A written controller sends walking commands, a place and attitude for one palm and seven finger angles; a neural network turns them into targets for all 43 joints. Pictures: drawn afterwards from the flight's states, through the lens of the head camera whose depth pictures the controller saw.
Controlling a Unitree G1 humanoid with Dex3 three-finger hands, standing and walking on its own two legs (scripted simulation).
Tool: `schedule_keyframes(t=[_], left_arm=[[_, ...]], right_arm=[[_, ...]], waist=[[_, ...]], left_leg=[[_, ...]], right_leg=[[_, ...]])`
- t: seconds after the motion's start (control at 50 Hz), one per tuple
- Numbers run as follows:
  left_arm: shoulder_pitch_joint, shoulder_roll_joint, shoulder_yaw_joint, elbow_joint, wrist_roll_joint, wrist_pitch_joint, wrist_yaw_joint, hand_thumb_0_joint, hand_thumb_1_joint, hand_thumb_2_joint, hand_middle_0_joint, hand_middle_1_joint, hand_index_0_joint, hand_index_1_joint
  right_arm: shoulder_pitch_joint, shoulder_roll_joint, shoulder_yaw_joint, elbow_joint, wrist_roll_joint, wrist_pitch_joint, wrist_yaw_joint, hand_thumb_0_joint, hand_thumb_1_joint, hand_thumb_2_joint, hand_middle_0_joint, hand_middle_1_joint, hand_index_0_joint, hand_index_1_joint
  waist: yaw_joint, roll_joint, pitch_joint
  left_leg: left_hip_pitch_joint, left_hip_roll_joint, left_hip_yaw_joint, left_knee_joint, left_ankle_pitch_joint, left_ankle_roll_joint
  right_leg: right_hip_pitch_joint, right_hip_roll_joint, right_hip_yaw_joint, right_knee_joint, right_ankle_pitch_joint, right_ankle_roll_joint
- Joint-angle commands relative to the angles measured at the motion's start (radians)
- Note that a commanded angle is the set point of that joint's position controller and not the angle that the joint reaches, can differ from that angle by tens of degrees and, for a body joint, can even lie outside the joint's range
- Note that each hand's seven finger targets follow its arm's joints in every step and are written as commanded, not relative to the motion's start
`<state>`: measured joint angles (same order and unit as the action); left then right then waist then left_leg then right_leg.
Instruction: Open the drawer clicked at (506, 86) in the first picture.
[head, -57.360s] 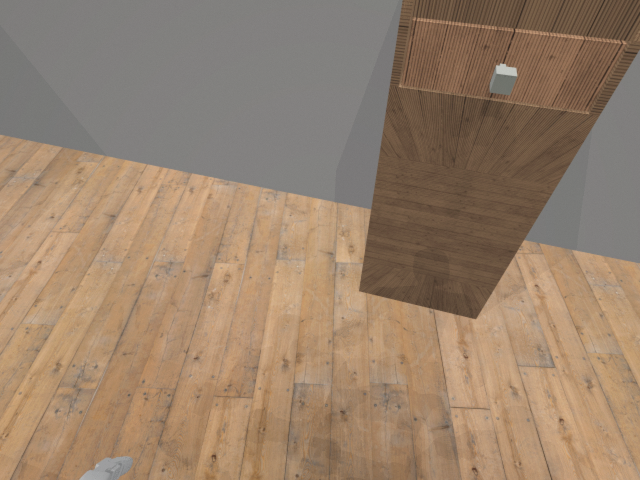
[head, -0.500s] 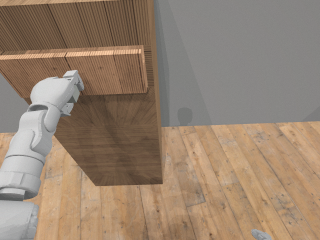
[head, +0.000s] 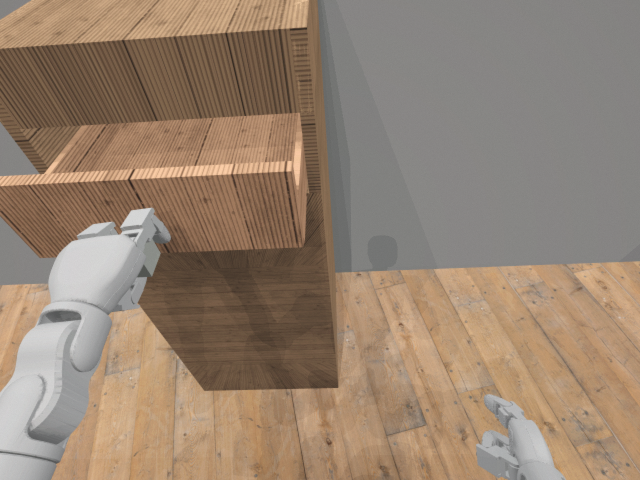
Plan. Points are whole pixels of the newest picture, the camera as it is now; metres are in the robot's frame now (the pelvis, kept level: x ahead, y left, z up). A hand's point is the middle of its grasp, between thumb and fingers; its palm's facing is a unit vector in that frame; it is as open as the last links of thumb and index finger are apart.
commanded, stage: pull the drawer open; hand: left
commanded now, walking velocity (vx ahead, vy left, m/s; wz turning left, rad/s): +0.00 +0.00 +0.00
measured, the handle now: (140, 243) +0.36 +0.24 +0.13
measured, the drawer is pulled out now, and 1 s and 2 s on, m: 0.12 0.30 0.30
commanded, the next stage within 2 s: open the thumb to release the handle in 1.08 s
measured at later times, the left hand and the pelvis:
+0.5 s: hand (82, 398) +0.18 +0.24 +0.11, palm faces +0.02 -0.09 -1.00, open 7.5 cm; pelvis -0.01 -0.01 +0.00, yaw +1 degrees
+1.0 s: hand (56, 458) +0.13 +0.24 +0.11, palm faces +0.03 -0.09 -1.00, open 7.6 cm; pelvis -0.03 +0.00 +0.00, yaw +0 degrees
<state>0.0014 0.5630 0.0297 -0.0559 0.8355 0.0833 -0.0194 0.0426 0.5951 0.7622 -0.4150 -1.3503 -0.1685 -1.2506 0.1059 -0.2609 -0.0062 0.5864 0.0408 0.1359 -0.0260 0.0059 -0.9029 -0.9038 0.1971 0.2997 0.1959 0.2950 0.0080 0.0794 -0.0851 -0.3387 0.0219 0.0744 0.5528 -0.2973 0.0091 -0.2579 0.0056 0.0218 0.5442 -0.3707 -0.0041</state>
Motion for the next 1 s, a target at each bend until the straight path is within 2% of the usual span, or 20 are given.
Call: schedule_keyframes(t=[0.0,0.02,0.06,0.1,0.12,0.16,0.2,0.26,0.32,0.36,0.42,0.54,0.62,0.64,0.72,0.78,0.82,0.86,0.92,0.98], left_arm=[[-0.028,0.304,0.274,-0.254,-0.011,0.042,0.05,0.0,0.9,0.9,-0.4,-1.35,-0.4,-1.35],[0.008,0.328,0.305,-0.273,-0.023,0.039,0.049,0.0,0.9,0.9,-0.4,-1.35,-0.4,-1.35],[0.022,0.288,0.27,-0.322,-0.019,0.038,0.051,0.0,0.9,0.9,-0.4,-1.35,-0.4,-1.35],[0.059,0.296,0.286,-0.358,-0.018,0.034,0.058,0.0,0.9,0.9,-0.4,-1.35,-0.4,-1.35],[0.101,0.323,0.325,-0.372,-0.023,0.03,0.061,0.0,0.9,0.9,-0.4,-1.35,-0.4,-1.35],[0.154,0.284,0.297,-0.405,-0.026,0.026,0.066,0.0,0.9,0.9,-0.4,-1.35,-0.4,-1.35],[0.18,0.288,0.307,-0.45,-0.026,0.017,0.075,0.0,0.9,0.9,-0.4,-1.35,-0.4,-1.35],[0.263,0.274,0.318,-0.475,-0.032,0.004,0.089,0.0,0.9,0.9,-0.4,-1.35,-0.4,-1.35],[0.362,0.305,0.372,-0.522,-0.054,-0.01,0.108,0.0,0.9,0.9,-0.4,-1.35,-0.4,-1.35],[0.398,0.263,0.342,-0.551,-0.049,-0.019,0.12,0.0,0.9,0.9,-0.4,-1.35,-0.4,-1.35],[0.459,0.284,0.378,-0.597,-0.058,-0.031,0.147,0.0,0.9,0.9,-0.4,-1.35,-0.4,-1.35],[0.611,0.236,0.365,-0.668,-0.066,-0.042,0.19,0.0,0.9,0.9,-0.4,-1.35,-0.4,-1.35],[0.692,0.253,0.409,-0.677,-0.074,-0.048,0.215,0.0,0.9,0.9,-0.4,-1.35,-0.4,-1.35],[0.7,0.23,0.383,-0.679,-0.07,-0.05,0.217,0.0,0.9,0.9,-0.4,-1.35,-0.4,-1.35],[0.753,0.242,0.423,-0.687,-0.08,-0.057,0.236,0.0,0.9,0.9,-0.4,-1.35,-0.4,-1.35],[0.734,0.223,0.391,-0.7,-0.065,-0.062,0.243,0.0,0.9,0.9,-0.4,-1.35,-0.4,-1.35],[0.754,0.245,0.424,-0.702,-0.072,-0.054,0.249,0.0,0.9,0.9,-0.4,-1.35,-0.4,-1.35],[0.728,0.223,0.393,-0.682,-0.061,-0.051,0.244,0.0,0.9,0.9,-0.4,-1.35,-0.4,-1.35],[0.711,0.238,0.413,-0.69,-0.071,-0.049,0.242,0.0,0.9,0.9,-0.4,-1.35,-0.4,-1.35],[0.708,0.213,0.384,-0.684,-0.06,-0.047,0.238,0.0,0.9,0.9,-0.4,-1.35,-0.4,-1.35]], right_arm=[[-0.13,-0.109,-0.026,-0.151,-0.012,-0.048,-0.008,0.0,-0.9,-0.9,0.2,0.3,0.2,0.3],[-0.136,-0.112,-0.024,-0.149,-0.015,-0.045,-0.008,0.0,-0.9,-0.9,0.2,0.3,0.2,0.3],[-0.148,-0.101,-0.016,-0.154,-0.016,-0.045,-0.004,0.0,-0.9,-0.9,0.2,0.3,0.2,0.3],[-0.154,-0.099,-0.014,-0.154,-0.021,-0.046,-0.002,0.0,-0.9,-0.9,0.2,0.3,0.2,0.3],[-0.155,-0.102,-0.017,-0.147,-0.024,-0.046,-0.002,0.0,-0.9,-0.9,0.2,0.3,0.2,0.3],[-0.165,-0.093,-0.009,-0.153,-0.024,-0.046,0.002,0.0,-0.9,-0.9,0.2,0.3,0.2,0.3],[-0.17,-0.094,-0.009,-0.155,-0.029,-0.048,0.003,0.0,-0.9,-0.9,0.2,0.3,0.2,0.3],[-0.174,-0.091,-0.009,-0.153,-0.031,-0.052,0.003,0.0,-0.9,-0.9,0.2,0.3,0.2,0.3],[-0.184,-0.097,-0.01,-0.161,-0.032,-0.056,0.001,0.0,-0.9,-0.9,0.2,0.3,0.2,0.3],[-0.187,-0.091,-0.007,-0.168,-0.032,-0.058,0.002,0.0,-0.9,-0.9,0.2,0.3,0.2,0.3],[-0.187,-0.101,-0.012,-0.173,-0.03,-0.068,0.0,0.0,-0.9,-0.9,0.2,0.3,0.2,0.3],[-0.182,-0.103,-0.009,-0.194,-0.029,-0.081,0.002,0.0,-0.9,-0.9,0.2,0.3,0.2,0.3],[-0.199,-0.11,-0.016,-0.197,-0.025,-0.091,-0.003,0.0,-0.9,-0.9,0.2,0.3,0.2,0.3],[-0.183,-0.104,-0.011,-0.198,-0.028,-0.089,-0.003,0.0,-0.9,-0.9,0.2,0.3,0.2,0.3],[-0.202,-0.109,-0.018,-0.2,-0.025,-0.092,-0.009,0.0,-0.9,-0.9,0.2,0.3,0.2,0.3],[-0.183,-0.104,-0.015,-0.202,-0.028,-0.094,-0.005,0.0,-0.9,-0.9,0.2,0.3,0.2,0.3],[-0.203,-0.107,-0.015,-0.202,-0.024,-0.098,-0.007,0.0,-0.9,-0.9,0.2,0.3,0.2,0.3],[-0.187,-0.095,-0.01,-0.197,-0.027,-0.097,-0.002,0.0,-0.9,-0.9,0.2,0.3,0.2,0.3],[-0.195,-0.1,-0.012,-0.2,-0.026,-0.105,-0.004,0.0,-0.9,-0.9,0.2,0.3,0.2,0.3],[-0.173,-0.095,-0.011,-0.199,-0.03,-0.104,-0.001,0.0,-0.9,-0.9,0.2,0.3,0.2,0.3]], waist=[[0.095,-0.049,-0.251],[0.101,-0.049,-0.256],[0.099,-0.019,-0.237],[0.105,-0.001,-0.236],[0.109,-0.022,-0.241],[0.111,-0.007,-0.217],[0.113,0.008,-0.221],[0.117,-0.015,-0.207],[0.128,-0.033,-0.204],[0.125,-0.016,-0.184],[0.128,-0.008,-0.185],[0.132,-0.016,-0.162],[0.136,-0.009,-0.132],[0.133,-0.014,-0.126],[0.141,-0.022,-0.106],[0.136,-0.006,-0.088],[0.148,0.034,-0.1],[0.134,0.017,-0.065],[0.138,0.016,-0.078],[0.136,0.0,-0.095]], left_leg=[[0.189,-0.036,-0.032,-0.002,0.604,0.027],[0.19,-0.039,-0.029,-0.001,0.6,0.026],[0.199,-0.039,-0.032,-0.012,0.589,0.023],[0.212,-0.038,-0.034,-0.013,0.604,0.021],[0.214,-0.038,-0.031,-0.009,0.612,0.021],[0.206,-0.042,-0.032,-0.016,0.594,0.019],[0.215,-0.041,-0.034,-0.017,0.594,0.017],[0.205,-0.045,-0.031,-0.016,0.555,0.017],[0.193,-0.047,-0.031,-0.011,0.519,0.012],[0.181,-0.048,-0.031,-0.014,0.493,0.013],[0.183,-0.041,-0.032,-0.009,0.468,0.008],[0.154,-0.037,-0.031,0.006,0.42,0.007],[0.15,-0.034,-0.034,0.016,0.365,0.005],[0.135,-0.035,-0.032,0.011,0.346,0.007],[0.137,-0.032,-0.033,0.015,0.297,0.004],[0.125,-0.029,-0.038,0.005,0.283,0.003],[0.135,-0.024,-0.037,0.007,0.289,-0.004],[0.118,-0.025,-0.038,0.0,0.28,-0.001],[0.138,-0.022,-0.041,0.003,0.279,-0.003],[0.134,-0.023,-0.042,-0.003,0.311,-0.002]], right_leg=[[0.132,0.021,-0.039,-0.022,0.667,0.007],[0.159,0.018,-0.03,-0.028,0.691,0.005],[0.14,0.02,-0.038,-0.034,0.652,0.005],[0.14,0.022,-0.039,-0.041,0.648,0.003],[0.161,0.021,-0.033,-0.045,0.673,0.001],[0.151,0.019,-0.037,-0.045,0.67,0.002],[0.147,0.019,-0.039,-0.049,0.655,0.002],[0.146,0.016,-0.033,-0.05,0.663,0.003],[0.163,0.012,-0.027,-0.05,0.683,0.003],[0.138,0.01,-0.029,-0.048,0.655,0.005],[0.126,0.013,-0.022,-0.056,0.613,0.003],[0.086,0.005,-0.027,-0.044,0.584,0.011],[0.057,0.013,-0.004,-0.057,0.535,0.007],[0.051,0.005,-0.025,-0.051,0.504,0.012],[0.032,0.011,-0.003,-0.067,0.46,0.009],[0.009,0.01,-0.025,-0.063,0.393,0.01],[0.02,0.016,-0.011,-0.066,0.394,0.003],[-0.002,0.016,-0.029,-0.066,0.357,0.005],[0.005,0.02,-0.02,-0.075,0.357,0.002],[0.016,0.015,-0.04,-0.062,0.383,0.006]])
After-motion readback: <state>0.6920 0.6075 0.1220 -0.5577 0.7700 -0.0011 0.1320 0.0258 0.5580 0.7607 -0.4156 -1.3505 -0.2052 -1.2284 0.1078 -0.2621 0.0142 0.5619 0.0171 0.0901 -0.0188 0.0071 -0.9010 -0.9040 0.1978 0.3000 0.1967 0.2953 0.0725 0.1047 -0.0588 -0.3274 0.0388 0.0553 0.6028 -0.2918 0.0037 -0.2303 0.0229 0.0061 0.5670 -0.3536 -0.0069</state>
